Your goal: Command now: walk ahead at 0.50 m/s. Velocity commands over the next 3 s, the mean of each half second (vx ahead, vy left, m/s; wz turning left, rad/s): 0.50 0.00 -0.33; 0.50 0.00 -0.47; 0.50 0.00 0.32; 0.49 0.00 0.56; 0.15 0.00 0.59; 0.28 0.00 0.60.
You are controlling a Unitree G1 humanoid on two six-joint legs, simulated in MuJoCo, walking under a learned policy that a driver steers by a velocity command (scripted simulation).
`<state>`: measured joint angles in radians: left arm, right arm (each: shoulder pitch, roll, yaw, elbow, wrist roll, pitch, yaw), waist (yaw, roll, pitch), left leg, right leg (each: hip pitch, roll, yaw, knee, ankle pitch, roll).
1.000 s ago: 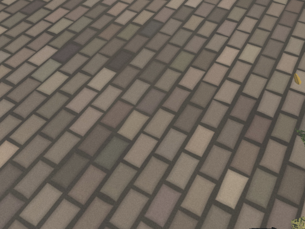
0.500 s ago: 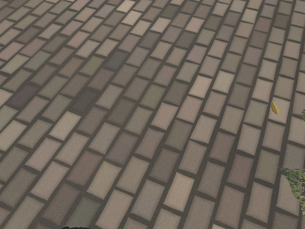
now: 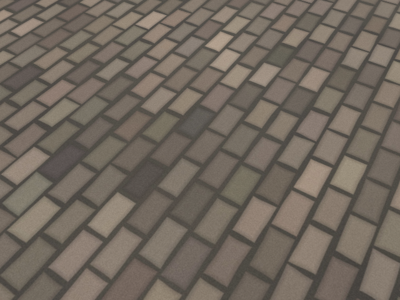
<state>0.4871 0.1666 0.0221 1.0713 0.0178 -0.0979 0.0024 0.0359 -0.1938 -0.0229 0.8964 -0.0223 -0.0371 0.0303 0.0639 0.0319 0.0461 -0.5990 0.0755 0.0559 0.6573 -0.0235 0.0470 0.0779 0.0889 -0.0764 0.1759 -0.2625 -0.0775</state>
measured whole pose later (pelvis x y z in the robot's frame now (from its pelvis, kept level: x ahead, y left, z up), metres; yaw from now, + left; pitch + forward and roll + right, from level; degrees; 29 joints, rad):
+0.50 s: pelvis +0.26 +0.03 +0.00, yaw -12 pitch +0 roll +1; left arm 0.12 0.21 0.06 0.91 0.03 -0.01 -0.04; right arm 0.43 -0.17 -0.04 1.03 -0.02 -0.11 -0.02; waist -0.03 -0.03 0.05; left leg 0.03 -0.04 0.27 0.24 -0.27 0.06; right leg -0.65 -0.09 -0.05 0.82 -0.01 -0.07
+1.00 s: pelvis +0.50 -0.08 +0.00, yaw -27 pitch +0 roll +0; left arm 0.37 0.24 0.06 0.95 0.00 -0.07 0.00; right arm 0.12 -0.24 -0.05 0.82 -0.03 -0.03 0.02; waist 0.04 0.04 0.05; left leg -0.67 0.14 0.00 0.87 -0.08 -0.02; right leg -0.03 0.15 0.03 0.23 -0.20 -0.14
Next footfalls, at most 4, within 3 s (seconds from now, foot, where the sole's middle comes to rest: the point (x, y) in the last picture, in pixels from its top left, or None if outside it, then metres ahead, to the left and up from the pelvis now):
0.10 left None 0.23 0.11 -0.78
0.66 right None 0.47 -0.11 -0.78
1.24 left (255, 210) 0.82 -0.12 -0.78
1.76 right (308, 159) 1.08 -0.35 -0.78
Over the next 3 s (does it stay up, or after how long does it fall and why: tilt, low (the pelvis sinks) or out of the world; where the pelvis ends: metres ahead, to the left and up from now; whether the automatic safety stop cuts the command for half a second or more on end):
stays up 1.24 -0.21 0.01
